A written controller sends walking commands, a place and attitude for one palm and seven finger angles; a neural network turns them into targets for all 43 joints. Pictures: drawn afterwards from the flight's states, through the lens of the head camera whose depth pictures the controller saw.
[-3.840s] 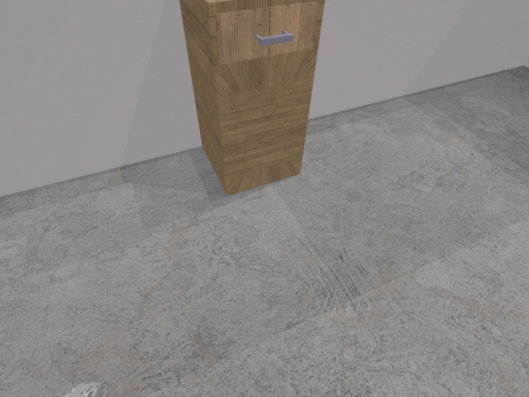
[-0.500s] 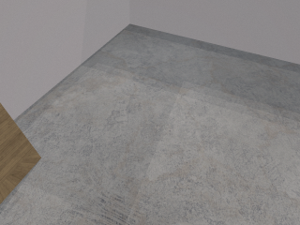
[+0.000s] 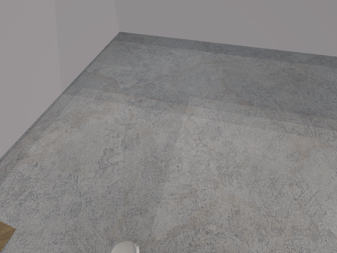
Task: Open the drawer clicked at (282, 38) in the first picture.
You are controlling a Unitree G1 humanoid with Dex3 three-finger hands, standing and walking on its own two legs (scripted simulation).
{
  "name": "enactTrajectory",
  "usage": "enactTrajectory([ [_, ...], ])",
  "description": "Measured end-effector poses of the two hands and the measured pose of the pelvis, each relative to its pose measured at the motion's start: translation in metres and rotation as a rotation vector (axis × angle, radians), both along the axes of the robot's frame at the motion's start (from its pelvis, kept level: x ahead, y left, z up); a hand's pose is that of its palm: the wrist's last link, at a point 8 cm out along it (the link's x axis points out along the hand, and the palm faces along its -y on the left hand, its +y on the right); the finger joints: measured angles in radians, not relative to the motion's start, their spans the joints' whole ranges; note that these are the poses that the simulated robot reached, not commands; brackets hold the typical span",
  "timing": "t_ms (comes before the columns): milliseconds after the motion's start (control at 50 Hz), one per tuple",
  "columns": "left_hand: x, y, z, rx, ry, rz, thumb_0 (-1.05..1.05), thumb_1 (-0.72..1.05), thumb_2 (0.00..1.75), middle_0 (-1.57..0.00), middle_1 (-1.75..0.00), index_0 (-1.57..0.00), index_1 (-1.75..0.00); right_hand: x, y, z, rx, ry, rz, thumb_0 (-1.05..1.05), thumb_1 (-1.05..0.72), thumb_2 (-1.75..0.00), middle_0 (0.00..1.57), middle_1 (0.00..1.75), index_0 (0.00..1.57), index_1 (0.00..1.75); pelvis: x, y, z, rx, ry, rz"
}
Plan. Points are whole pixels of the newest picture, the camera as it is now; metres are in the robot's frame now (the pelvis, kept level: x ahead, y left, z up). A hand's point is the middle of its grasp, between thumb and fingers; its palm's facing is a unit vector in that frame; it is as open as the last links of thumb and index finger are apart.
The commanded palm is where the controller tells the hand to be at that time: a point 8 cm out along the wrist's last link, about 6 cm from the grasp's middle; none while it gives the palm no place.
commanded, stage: walk to a spot facing it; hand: left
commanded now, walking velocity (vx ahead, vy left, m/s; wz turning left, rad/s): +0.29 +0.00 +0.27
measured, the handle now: out of the picture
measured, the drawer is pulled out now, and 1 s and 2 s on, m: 0.00 0.00 0.00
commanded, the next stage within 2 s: turn to face it in 0.08 s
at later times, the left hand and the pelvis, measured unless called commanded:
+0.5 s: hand (87, 249) +0.17 +0.24 -0.18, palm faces +0.24 -0.95 -0.21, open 7.4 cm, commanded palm none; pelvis +0.16 +0.04 -0.01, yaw +10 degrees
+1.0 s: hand (97, 246) +0.17 +0.21 -0.16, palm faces +0.49 -0.84 -0.23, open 7.4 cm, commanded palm none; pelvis +0.20 +0.00 +0.00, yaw +30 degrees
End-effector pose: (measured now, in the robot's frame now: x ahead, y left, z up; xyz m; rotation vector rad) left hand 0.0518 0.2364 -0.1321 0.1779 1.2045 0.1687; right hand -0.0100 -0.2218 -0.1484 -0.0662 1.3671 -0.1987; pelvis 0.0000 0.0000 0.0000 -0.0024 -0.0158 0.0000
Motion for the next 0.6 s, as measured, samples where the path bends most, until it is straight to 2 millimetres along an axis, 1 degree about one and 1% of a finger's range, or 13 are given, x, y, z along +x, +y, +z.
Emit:
enactTrajectory([
  [60,0.004,-0.004,0.000,-0.021,0.036,0.018,0.00,0.94,0.90,-0.20,-0.30,-0.20,-0.30,0.068,-0.007,0.010,-0.022,-0.113,0.037,0.00,-0.92,-0.90,0.20,0.30,0.19,0.30,0.024,0.002,0.004,-0.006,0.002,0.013],
  [100,0.006,-0.006,-0.002,-0.041,0.057,0.040,0.00,0.93,0.90,-0.20,-0.30,-0.20,-0.30,0.108,-0.007,0.016,-0.031,-0.164,0.070,0.00,-0.92,-0.90,0.19,0.30,0.19,0.30,0.041,0.004,0.005,-0.011,0.000,0.024],
  [140,0.007,-0.008,-0.007,-0.063,0.081,0.069,0.00,0.92,0.90,-0.20,-0.30,-0.20,-0.30,0.144,-0.004,0.021,-0.037,-0.197,0.112,0.00,-0.92,-0.90,0.19,0.30,0.19,0.30,0.058,0.008,0.004,-0.017,-0.002,0.039],
  [180,0.007,-0.008,-0.012,-0.084,0.110,0.102,0.00,0.92,0.90,-0.20,-0.30,-0.20,-0.30,0.179,0.003,0.023,-0.042,-0.216,0.157,0.00,-0.92,-0.90,0.19,0.30,0.19,0.30,0.075,0.013,0.002,-0.023,-0.006,0.056],
  [240,0.006,-0.005,-0.023,-0.111,0.170,0.155,0.00,0.91,0.90,-0.20,-0.30,-0.20,-0.30,0.226,0.019,0.023,-0.052,-0.233,0.218,0.00,-0.92,-0.90,0.19,0.30,0.19,0.30,0.103,0.025,-0.004,-0.028,-0.011,0.079],
  [280,0.006,0.000,-0.033,-0.126,0.216,0.182,0.01,0.91,0.90,-0.20,-0.30,-0.20,-0.30,0.253,0.031,0.017,-0.062,-0.250,0.250,0.00,-0.91,-0.90,0.19,0.30,0.19,0.30,0.122,0.035,-0.013,-0.031,-0.013,0.089],
  [300,0.008,0.004,-0.037,-0.130,0.238,0.195,0.01,0.91,0.90,-0.20,-0.30,-0.20,-0.30,0.262,0.036,0.014,-0.066,-0.257,0.258,0.00,-0.91,-0.90,0.20,0.30,0.19,0.30,0.129,0.039,-0.017,-0.026,-0.011,0.098],
  [320,0.011,0.008,-0.039,-0.129,0.253,0.201,0.01,0.91,0.90,-0.20,-0.30,-0.20,-0.30,0.269,0.041,0.013,-0.066,-0.257,0.264,0.00,-0.91,-0.90,0.20,0.30,0.19,0.30,0.133,0.042,-0.018,-0.019,-0.012,0.102],
  [360,0.024,0.018,-0.038,-0.114,0.254,0.209,0.01,0.91,0.90,-0.20,-0.30,-0.20,-0.30,0.274,0.048,0.012,-0.063,-0.243,0.268,0.00,-0.91,-0.90,0.20,0.30,0.20,0.30,0.141,0.045,-0.017,-0.014,-0.011,0.109],
  [420,0.056,0.034,-0.030,-0.082,0.197,0.219,0.01,0.91,0.90,-0.20,-0.30,-0.20,-0.30,0.272,0.053,0.011,-0.056,-0.195,0.264,0.00,-0.91,-0.90,0.20,0.30,0.20,0.30,0.151,0.046,-0.011,-0.008,-0.006,0.132],
  [520,0.115,0.052,-0.013,-0.021,0.053,0.233,0.01,0.91,0.90,-0.20,-0.30,-0.20,-0.30,0.274,0.039,0.011,-0.059,-0.124,0.275,-0.01,-0.93,-0.90,0.20,0.30,0.20,0.30,0.164,0.041,-0.005,-0.004,0.008,0.183],
  [600,0.153,0.053,0.002,0.023,-0.047,0.237,0.01,0.91,0.90,-0.20,-0.30,-0.20,-0.30,0.282,0.023,0.006,-0.046,-0.095,0.289,0.00,-0.92,-0.90,0.20,0.30,0.20,0.30,0.174,0.028,-0.005,-0.001,0.015,0.228],
])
